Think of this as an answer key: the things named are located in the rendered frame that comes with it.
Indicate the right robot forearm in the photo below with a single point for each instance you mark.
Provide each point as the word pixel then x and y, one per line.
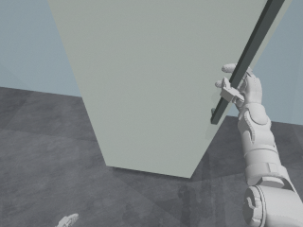
pixel 263 166

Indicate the robot left hand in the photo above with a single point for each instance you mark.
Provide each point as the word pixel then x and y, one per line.
pixel 68 221

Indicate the robot right hand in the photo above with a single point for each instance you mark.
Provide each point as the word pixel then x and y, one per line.
pixel 250 91

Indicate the handle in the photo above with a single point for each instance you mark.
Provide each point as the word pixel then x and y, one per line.
pixel 262 26

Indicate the right robot upper arm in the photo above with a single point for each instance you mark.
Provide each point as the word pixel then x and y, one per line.
pixel 266 206

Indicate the fridge door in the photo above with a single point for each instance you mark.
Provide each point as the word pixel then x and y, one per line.
pixel 146 71

